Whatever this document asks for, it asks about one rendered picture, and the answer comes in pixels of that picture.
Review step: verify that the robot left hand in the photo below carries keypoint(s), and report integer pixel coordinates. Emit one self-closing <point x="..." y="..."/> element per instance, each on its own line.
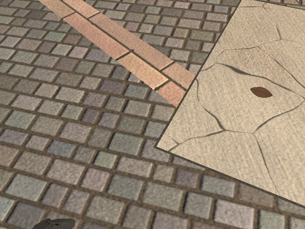
<point x="55" y="224"/>

